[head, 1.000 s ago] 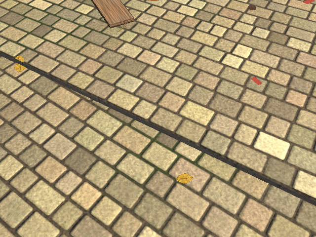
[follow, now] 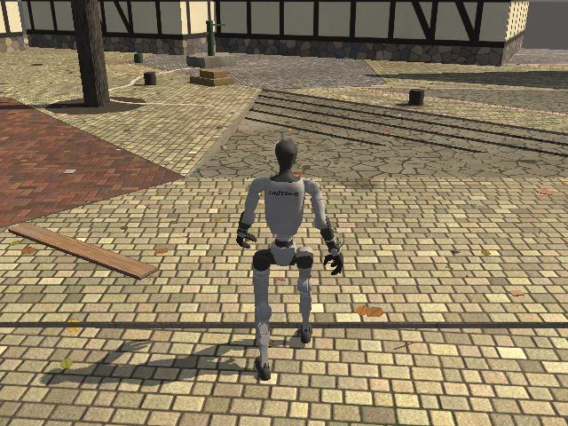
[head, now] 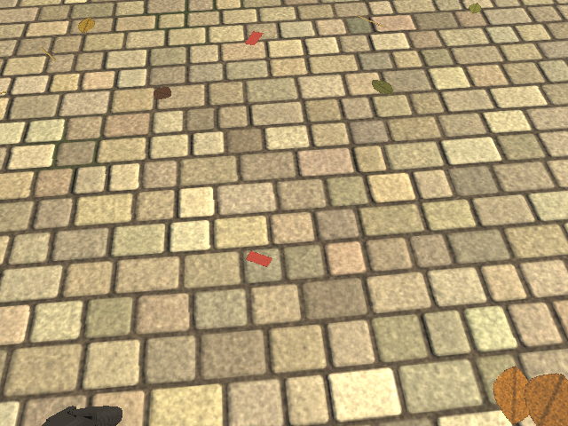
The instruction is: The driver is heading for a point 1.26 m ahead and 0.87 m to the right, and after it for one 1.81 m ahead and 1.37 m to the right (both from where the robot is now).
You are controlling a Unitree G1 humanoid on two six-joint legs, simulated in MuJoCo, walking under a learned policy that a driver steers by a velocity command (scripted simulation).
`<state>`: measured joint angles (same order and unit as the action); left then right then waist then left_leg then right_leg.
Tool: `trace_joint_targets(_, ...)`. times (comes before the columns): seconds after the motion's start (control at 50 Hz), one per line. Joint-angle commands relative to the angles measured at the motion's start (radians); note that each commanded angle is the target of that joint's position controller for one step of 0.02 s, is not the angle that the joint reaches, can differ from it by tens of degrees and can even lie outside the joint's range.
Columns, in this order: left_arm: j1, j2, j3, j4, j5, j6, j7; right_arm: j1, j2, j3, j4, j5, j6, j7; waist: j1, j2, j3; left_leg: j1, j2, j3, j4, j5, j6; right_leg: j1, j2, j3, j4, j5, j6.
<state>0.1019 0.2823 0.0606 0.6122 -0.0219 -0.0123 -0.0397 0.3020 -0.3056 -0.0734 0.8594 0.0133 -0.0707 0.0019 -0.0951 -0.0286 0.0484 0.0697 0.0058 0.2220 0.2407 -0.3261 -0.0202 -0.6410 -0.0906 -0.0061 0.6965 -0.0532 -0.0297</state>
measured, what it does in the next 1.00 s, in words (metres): climbs, turning right: right foot, then left foot 0.04 m higher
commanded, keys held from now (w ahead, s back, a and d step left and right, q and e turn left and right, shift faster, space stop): w+e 0.20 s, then w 0.50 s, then w+e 0.30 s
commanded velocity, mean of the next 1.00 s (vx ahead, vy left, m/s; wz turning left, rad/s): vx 0.50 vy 0.00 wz -0.34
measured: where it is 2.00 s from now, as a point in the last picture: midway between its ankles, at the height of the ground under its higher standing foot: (422, 201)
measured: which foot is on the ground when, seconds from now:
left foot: down 0.00-0.08, up 0.10-0.52, down 0.54-1.00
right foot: up 0.00-0.06, down 0.08-0.58, up 0.60-1.00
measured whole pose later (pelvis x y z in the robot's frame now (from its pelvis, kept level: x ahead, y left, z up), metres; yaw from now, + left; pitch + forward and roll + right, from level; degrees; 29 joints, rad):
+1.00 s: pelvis +0.55 -0.10 +0.05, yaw -20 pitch +2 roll +3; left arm 0.14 0.26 0.04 0.69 -0.02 -0.03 -0.03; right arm 0.32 -0.30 -0.07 0.83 0.01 -0.08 0.01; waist -0.08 -0.02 0.00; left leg 0.01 0.01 0.17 0.24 -0.27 -0.01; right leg -0.60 -0.09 0.01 0.65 -0.07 -0.02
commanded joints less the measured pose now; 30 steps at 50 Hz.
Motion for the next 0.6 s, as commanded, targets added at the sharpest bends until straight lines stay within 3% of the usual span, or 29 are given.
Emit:
trace_joint_targets(0.02,-0.051,0.085,0.026,-0.101,0.006,-0.008,-0.012,-0.036,-0.210,-0.048,-0.059,0.019,0.008,-0.009,0.057,0.118,-0.011,0.022,0.276,-0.048,0.069,0.837,0.137,0.083,0.068,-0.077,-0.048,-0.108,-0.050)
trace_joint_targets(0.04,0.019,0.114,0.043,-0.089,0.009,-0.003,-0.011,-0.038,-0.225,-0.052,-0.062,0.025,0.015,-0.012,0.104,0.132,-0.058,0.025,0.271,-0.030,0.190,0.996,0.127,0.184,0.106,-0.101,-0.057,-0.152,-0.075)
trace_joint_targets(0.06,0.185,0.150,0.069,-0.045,0.009,0.004,-0.005,-0.062,-0.219,-0.049,-0.069,0.029,0.024,-0.015,0.202,0.116,-0.141,-0.037,0.245,-0.001,0.400,1.073,0.104,0.401,0.155,-0.124,-0.118,-0.104,-0.108)
trace_joint_targets(0.08,0.352,0.214,0.101,0.002,0.002,0.013,0.014,-0.055,-0.182,-0.034,-0.079,0.017,0.018,-0.017,0.278,0.051,-0.218,-0.260,0.206,-0.002,0.670,0.836,0.056,0.700,0.124,-0.018,-0.166,-0.037,-0.152)
trace_joint_targets(0.1,0.337,0.337,0.112,0.004,-0.008,0.009,0.029,0.030,-0.017,0.017,-0.129,-0.046,-0.003,-0.002,0.151,-0.257,-0.263,-0.708,0.028,-0.044,1.041,-0.203,-0.005,1.014,-0.147,0.479,-0.185,-0.013,-0.294)
trace_joint_targets(0.12,0.361,0.293,0.095,-0.038,0.002,-0.011,0.018,-0.023,-0.078,0.019,-0.150,-0.009,-0.041,0.011,0.209,-0.164,-0.458,-0.850,-0.028,-0.291,1.207,-0.287,-0.008,1.093,-0.272,0.851,-0.364,-0.252,-0.417)
trace_joint_targets(0.14,0.333,0.230,0.079,-0.020,0.009,-0.028,0.012,-0.136,-0.140,0.001,-0.174,0.030,-0.061,0.017,0.232,-0.062,-0.308,-0.946,0.024,-0.310,1.196,-0.178,0.009,1.005,-0.235,0.728,-0.403,-0.279,-0.357)
trace_joint_targets(0.16,0.286,0.193,0.066,-0.013,0.006,-0.036,0.013,-0.157,-0.126,0.008,-0.184,0.026,-0.072,0.014,0.192,-0.015,-0.196,-0.933,0.064,-0.299,1.106,-0.089,0.022,0.858,-0.191,0.606,-0.409,-0.245,-0.316)
trace_joint_targets(0.18,0.211,0.163,0.053,-0.026,0.010,-0.038,0.016,-0.157,-0.119,0.009,-0.172,0.001,-0.072,0.007,0.145,0.025,-0.130,-0.865,0.095,-0.298,1.031,-0.035,0.013,0.712,-0.150,0.516,-0.417,-0.147,-0.286)
trace_joint_targets(0.2,0.163,0.143,0.044,-0.040,0.024,-0.039,0.021,-0.136,-0.129,0.002,-0.168,-0.013,-0.063,0.005,0.107,0.002,-0.100,-0.796,0.111,-0.302,0.990,0.002,0.003,0.607,-0.120,0.456,-0.437,-0.044,-0.278)
trace_joint_targets(0.22,0.142,0.131,0.037,-0.046,0.032,-0.038,0.027,-0.110,-0.126,0.000,-0.161,-0.015,-0.050,0.009,0.083,-0.016,-0.091,-0.754,0.119,-0.294,0.980,0.021,-0.009,0.547,-0.108,0.418,-0.457,0.018,-0.275)
trace_joint_targets(0.28,0.173,0.132,0.031,-0.014,0.028,-0.042,0.045,-0.095,-0.076,0.012,-0.153,-0.023,-0.019,0.013,0.071,-0.021,-0.072,-0.772,0.112,-0.244,1.000,0.065,-0.052,0.464,-0.090,0.309,-0.485,0.170,-0.278)
trace_joint_targets(0.32,0.215,0.127,0.026,0.015,0.021,-0.035,0.053,-0.167,-0.047,0.024,-0.186,-0.028,-0.010,0.011,0.093,-0.017,-0.034,-0.828,0.119,-0.231,0.904,0.145,-0.066,0.445,-0.060,0.255,-0.499,0.144,-0.253)
trace_joint_targets(0.34,0.217,0.126,0.025,0.022,0.020,-0.027,0.055,-0.211,-0.011,0.042,-0.204,-0.033,-0.008,0.014,0.105,-0.021,-0.023,-0.797,0.111,-0.206,0.798,0.175,-0.063,0.414,-0.033,0.206,-0.505,0.134,-0.234)
trace_joint_targets(0.38,0.265,0.130,0.023,0.040,0.027,-0.027,0.055,-0.299,0.008,0.051,-0.224,-0.026,-0.012,0.019,0.150,-0.042,-0.022,-0.725,0.075,-0.174,0.659,0.269,-0.051,0.413,-0.027,0.188,-0.517,0.140,-0.212)
trace_joint_targets(0.44,0.316,0.147,0.024,0.071,0.017,-0.034,0.050,-0.358,-0.026,0.042,-0.248,-0.003,-0.024,0.028,0.175,-0.062,-0.002,-0.727,0.050,-0.173,0.512,0.295,-0.022,0.525,-0.083,0.216,-0.523,0.136,-0.211)
trace_joint_targets(0.48,0.329,0.147,0.022,0.092,0.016,-0.029,0.050,-0.348,-0.045,0.031,-0.256,0.001,-0.031,0.035,0.157,-0.087,-0.004,-0.706,0.027,-0.167,0.447,0.254,0.011,0.613,-0.122,0.235,-0.497,0.202,-0.191)
trace_joint_targets(0.52,0.298,0.158,0.023,0.094,0.017,-0.022,0.053,-0.235,-0.083,0.008,-0.237,-0.004,-0.034,0.036,0.079,-0.138,-0.070,-0.540,-0.030,-0.128,0.400,0.205,0.057,0.650,-0.111,0.204,-0.380,0.519,-0.155)
trace_joint_targets(0.54,0.284,0.143,0.018,0.091,0.017,-0.020,0.058,-0.110,-0.116,-0.012,-0.202,-0.012,-0.032,0.031,0.016,-0.130,-0.148,-0.364,-0.048,-0.122,0.364,0.230,0.087,0.628,-0.063,0.157,-0.228,0.678,-0.124)
trace_joint_targets(0.56,0.289,0.103,0.004,0.065,0.024,-0.022,0.063,0.041,-0.175,-0.029,-0.181,-0.025,-0.032,0.023,-0.036,-0.043,-0.285,-0.070,0.097,-0.319,0.354,0.238,0.164,0.445,0.000,0.119,0.037,0.544,-0.076)
trace_joint_targets(0.58,0.400,0.033,-0.013,0.060,0.008,-0.033,0.061,0.169,-0.250,-0.054,-0.150,-0.044,-0.023,0.028,-0.020,0.304,-0.445,0.207,0.328,-0.847,0.171,-0.091,0.335,0.125,0.172,0.102,0.456,-0.072,-0.004)
trace_joint_targets(0.6,0.355,0.087,-0.004,0.079,0.015,-0.048,0.044,0.135,-0.152,-0.023,-0.155,-0.032,-0.027,0.026,-0.024,0.300,-0.410,0.179,0.360,-1.072,0.018,-0.287,0.331,-0.011,0.185,0.214,0.629,-0.431,-0.012)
